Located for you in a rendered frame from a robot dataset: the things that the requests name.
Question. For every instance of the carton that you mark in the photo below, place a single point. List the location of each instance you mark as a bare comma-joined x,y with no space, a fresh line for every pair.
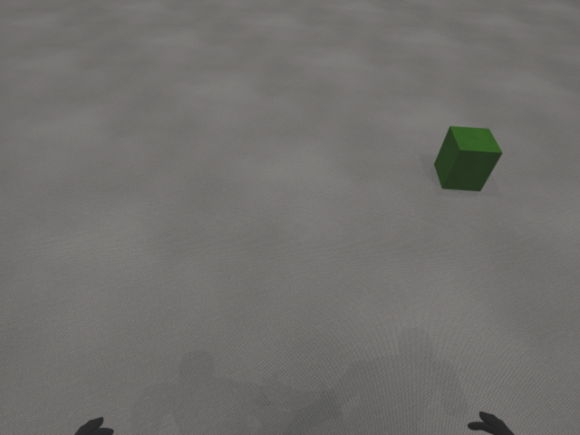
466,158

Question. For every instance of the left robot hand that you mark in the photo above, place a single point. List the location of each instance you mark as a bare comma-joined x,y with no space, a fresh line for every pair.
92,427

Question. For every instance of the right robot hand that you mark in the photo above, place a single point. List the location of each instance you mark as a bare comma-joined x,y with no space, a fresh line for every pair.
491,425

